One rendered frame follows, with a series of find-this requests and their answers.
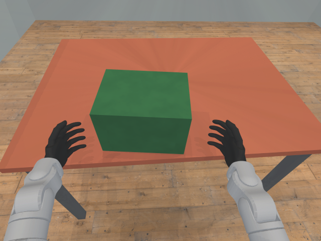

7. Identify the left robot forearm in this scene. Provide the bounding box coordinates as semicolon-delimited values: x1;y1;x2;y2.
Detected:
4;158;64;241

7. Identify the carton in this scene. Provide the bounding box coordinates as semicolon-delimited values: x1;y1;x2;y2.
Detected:
89;69;192;154

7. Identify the right robot hand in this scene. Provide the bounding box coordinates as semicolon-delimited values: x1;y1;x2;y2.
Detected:
207;119;246;167

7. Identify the right robot forearm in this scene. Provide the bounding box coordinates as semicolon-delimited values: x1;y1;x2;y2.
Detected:
226;161;290;241

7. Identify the table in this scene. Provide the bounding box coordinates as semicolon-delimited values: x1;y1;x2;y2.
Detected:
0;37;321;219

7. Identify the left robot hand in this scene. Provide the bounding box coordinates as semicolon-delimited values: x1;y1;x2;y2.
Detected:
45;120;86;167

